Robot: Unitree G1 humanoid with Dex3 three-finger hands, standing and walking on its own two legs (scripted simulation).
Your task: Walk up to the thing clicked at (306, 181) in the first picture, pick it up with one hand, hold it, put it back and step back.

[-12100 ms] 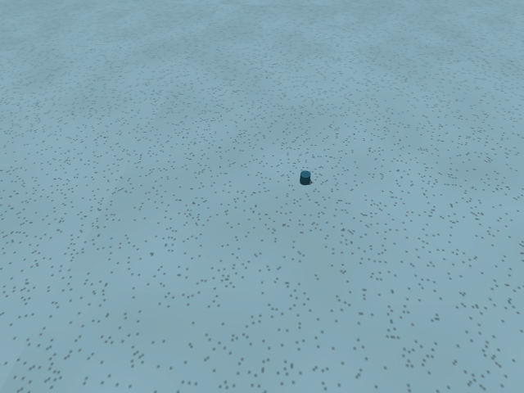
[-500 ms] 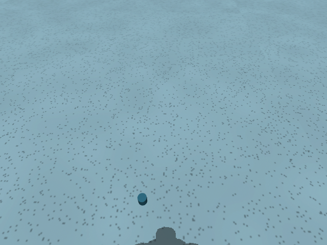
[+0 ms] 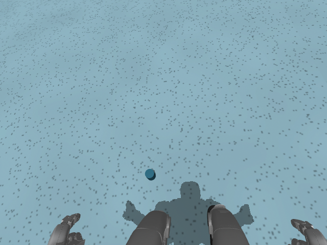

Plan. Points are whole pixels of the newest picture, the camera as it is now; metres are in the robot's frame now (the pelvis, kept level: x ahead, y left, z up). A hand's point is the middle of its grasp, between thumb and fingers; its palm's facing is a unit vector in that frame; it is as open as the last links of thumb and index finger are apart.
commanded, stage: walk up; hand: left
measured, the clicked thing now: (150, 174) +0.45 +0.21 -0.71
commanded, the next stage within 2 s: stand in 1.04 s
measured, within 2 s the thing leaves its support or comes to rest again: neither
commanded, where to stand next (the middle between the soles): +0.08 -0.01 m, yaw +0 degrees
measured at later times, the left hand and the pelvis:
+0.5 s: hand out of the picture +0.02 +0.30 -0.14, palm faces -0.04 -0.94 -0.34, open 7.4 cm; pelvis -0.01 +0.01 +0.02, yaw +0 degrees
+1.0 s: hand (84, 223) +0.17 +0.27 -0.11, palm faces -0.02 -0.88 -0.47, open 7.4 cm; pelvis +0.08 -0.01 +0.01, yaw +1 degrees
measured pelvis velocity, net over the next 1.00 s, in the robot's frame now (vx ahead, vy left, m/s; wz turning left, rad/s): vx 0.08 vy -0.01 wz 0.02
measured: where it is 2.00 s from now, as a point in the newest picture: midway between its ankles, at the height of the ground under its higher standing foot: (194, 239)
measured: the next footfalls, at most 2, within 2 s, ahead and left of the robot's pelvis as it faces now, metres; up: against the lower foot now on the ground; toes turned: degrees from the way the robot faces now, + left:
left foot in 0.16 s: -0.02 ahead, +0.16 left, +0.00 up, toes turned +1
right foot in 0.58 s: +0.13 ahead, -0.15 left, +0.00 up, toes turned +1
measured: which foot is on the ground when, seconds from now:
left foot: up 0.00-0.14, down 0.16-0.60, up 0.62-1.00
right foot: down 0.00-0.20, up 0.22-0.56, down 0.58-1.00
